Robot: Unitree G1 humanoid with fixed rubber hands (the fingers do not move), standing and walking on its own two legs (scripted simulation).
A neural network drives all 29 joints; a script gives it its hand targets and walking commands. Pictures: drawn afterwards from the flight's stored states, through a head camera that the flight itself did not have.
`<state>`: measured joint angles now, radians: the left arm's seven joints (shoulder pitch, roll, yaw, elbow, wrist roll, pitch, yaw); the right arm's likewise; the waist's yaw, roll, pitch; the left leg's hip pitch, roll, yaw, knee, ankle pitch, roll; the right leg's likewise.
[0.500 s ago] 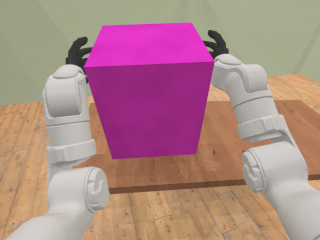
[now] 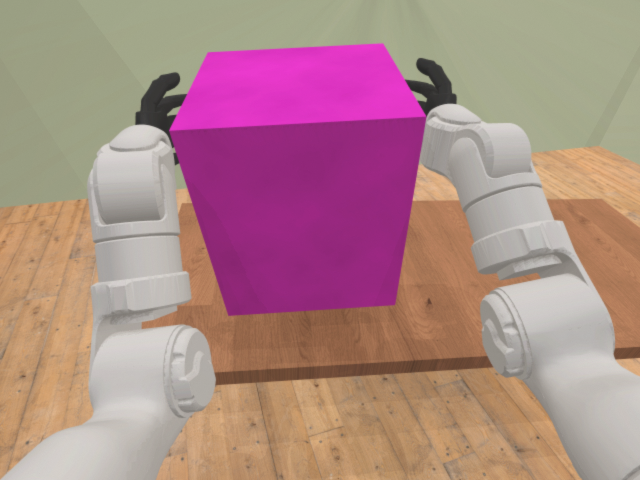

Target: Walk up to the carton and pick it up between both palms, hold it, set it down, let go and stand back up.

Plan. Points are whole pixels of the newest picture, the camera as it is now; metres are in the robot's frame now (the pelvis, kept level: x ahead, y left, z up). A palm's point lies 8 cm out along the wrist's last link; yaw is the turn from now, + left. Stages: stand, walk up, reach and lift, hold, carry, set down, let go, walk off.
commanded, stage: hold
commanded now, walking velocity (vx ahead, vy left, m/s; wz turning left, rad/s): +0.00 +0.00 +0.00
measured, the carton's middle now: (304, 182) +0.38 +0.00 +0.25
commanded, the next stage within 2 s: set down in 0.22 s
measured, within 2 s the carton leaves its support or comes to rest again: neither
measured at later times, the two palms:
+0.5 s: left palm (153, 136) +0.37 +0.16 +0.31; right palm (433, 132) +0.36 -0.14 +0.32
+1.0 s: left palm (190, 187) +0.39 +0.14 +0.24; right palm (428, 193) +0.38 -0.16 +0.23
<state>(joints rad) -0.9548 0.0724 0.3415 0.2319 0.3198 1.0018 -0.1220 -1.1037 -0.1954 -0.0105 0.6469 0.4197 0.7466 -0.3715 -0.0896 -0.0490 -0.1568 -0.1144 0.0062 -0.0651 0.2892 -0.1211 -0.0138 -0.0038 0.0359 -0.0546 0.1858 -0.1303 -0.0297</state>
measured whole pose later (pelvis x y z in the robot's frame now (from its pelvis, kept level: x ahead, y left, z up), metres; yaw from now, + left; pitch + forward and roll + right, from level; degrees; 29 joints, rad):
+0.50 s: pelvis -0.01 +0.00 +0.00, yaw +1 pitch -6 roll -1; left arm -1.02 0.06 0.41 0.31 0.38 0.83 -0.19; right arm -1.05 -0.09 -0.17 0.59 0.22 0.56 -0.30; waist -0.11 -0.06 -0.07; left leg -0.08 -0.01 -0.08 0.28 -0.10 0.00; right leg 0.02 0.02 -0.08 0.21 -0.14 -0.02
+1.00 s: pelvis +0.01 +0.01 +0.00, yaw +0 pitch -8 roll -1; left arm -0.76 -0.02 0.26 0.04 0.31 0.74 -0.06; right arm -0.75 -0.07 -0.11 0.42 0.16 0.30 -0.24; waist -0.10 -0.10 0.08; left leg 0.01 -0.01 -0.05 0.25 -0.13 0.00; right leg 0.12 0.02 -0.06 0.15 -0.13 -0.02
